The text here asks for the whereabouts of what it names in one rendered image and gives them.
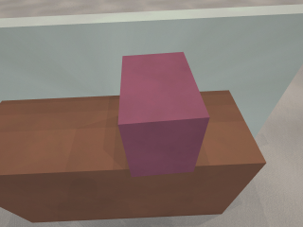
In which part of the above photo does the carton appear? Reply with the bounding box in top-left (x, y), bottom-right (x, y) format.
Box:
top-left (117, 52), bottom-right (210, 177)

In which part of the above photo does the pedestal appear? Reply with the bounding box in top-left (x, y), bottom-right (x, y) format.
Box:
top-left (0, 90), bottom-right (266, 223)

